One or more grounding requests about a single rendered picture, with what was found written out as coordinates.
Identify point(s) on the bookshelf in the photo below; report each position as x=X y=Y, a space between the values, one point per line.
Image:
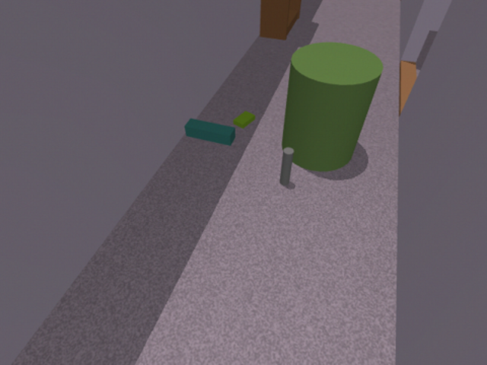
x=277 y=17

